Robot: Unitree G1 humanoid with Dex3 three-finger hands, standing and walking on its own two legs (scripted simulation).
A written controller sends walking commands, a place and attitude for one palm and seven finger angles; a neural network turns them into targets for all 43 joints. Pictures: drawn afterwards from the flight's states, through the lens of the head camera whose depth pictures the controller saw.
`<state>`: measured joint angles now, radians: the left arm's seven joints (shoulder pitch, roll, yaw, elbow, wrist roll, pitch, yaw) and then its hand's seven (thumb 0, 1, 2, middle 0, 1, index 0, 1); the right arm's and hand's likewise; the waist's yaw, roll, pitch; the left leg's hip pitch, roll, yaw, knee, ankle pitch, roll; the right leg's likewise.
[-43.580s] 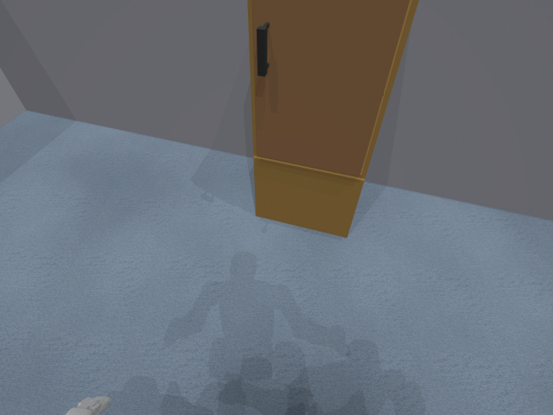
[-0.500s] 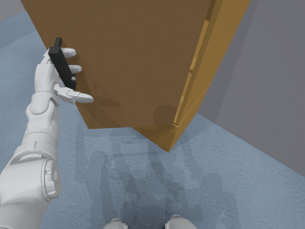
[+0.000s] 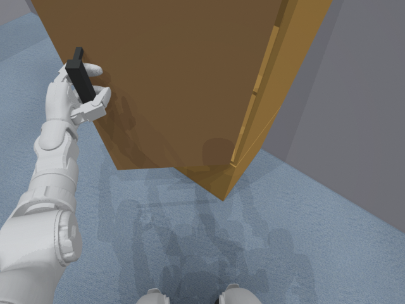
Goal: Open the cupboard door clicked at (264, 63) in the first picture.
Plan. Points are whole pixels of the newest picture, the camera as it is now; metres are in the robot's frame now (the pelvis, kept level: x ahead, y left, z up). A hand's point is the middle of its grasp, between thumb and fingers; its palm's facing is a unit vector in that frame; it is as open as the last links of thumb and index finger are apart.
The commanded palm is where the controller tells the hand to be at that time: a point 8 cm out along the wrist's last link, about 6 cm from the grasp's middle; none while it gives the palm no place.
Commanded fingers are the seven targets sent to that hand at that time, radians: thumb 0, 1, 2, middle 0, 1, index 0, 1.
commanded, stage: close the thumb around the handle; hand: left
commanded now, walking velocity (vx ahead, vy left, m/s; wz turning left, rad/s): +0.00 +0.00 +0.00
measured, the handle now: (87, 84) +0.53 +0.21 +0.10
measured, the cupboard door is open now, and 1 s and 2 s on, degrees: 41 76 79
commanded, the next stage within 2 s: pull the door open along its arc in 0.16 s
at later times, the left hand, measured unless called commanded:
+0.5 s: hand (98, 108) +0.47 +0.18 +0.10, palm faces +0.04 -1.00 +0.00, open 5.6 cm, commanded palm +0.41 +0.23 +0.10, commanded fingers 0.00 0.90 0.90 -0.40 -1.35 -0.40 -1.35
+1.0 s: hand (144, 195) +0.29 +0.08 +0.10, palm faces +0.31 -0.95 +0.05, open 6.2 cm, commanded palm +0.21 +0.16 +0.10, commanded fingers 0.00 0.90 0.90 -0.40 -1.35 -0.40 -1.35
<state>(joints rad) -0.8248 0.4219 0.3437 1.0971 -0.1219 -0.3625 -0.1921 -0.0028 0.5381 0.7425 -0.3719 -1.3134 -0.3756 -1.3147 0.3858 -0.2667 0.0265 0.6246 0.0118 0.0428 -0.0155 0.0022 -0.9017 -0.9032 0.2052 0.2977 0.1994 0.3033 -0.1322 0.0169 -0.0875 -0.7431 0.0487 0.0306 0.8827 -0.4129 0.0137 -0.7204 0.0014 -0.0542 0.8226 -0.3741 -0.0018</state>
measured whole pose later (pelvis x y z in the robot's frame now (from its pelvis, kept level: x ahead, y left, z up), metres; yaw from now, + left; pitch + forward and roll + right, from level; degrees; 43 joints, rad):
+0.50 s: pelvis +0.01 +0.00 +0.00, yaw -1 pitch +15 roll -2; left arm -0.69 0.38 0.34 0.95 -0.16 -0.34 -0.18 0.00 0.74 0.79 -0.36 -1.35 -0.37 -1.35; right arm 0.40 -0.27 0.02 0.60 0.02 0.06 -0.01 0.00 -0.90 -0.90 0.20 0.30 0.20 0.30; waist -0.12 0.02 -0.10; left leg -0.70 0.05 0.05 0.85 -0.41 0.01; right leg -0.69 0.01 -0.03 0.80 -0.37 0.00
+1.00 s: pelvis +0.02 -0.02 +0.02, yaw +1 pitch +5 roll +0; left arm 0.26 -0.05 -0.16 -0.14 -0.02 -0.07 0.38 0.02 0.63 0.69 -0.36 -1.31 -0.39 -1.34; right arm 0.15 -0.17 0.04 0.47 -0.03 0.06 0.02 0.01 -0.90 -0.90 0.20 0.30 0.20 0.30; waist -0.01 0.03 -0.09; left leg -0.42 0.04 0.04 0.74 -0.40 -0.01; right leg -0.43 0.00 -0.05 0.74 -0.40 -0.02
